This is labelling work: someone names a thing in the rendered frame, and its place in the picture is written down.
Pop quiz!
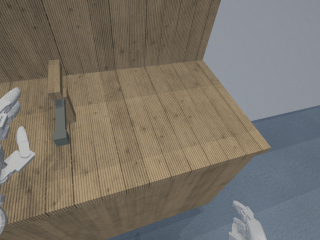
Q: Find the tap lever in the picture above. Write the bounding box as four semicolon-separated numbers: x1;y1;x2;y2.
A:
53;98;70;147

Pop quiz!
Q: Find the counter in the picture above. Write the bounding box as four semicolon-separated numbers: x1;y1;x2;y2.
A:
0;0;271;240

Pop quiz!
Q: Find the right robot hand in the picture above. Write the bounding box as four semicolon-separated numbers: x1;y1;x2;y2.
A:
229;200;267;240

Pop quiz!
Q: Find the left robot hand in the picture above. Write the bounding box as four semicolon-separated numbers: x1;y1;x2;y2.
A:
0;87;35;189

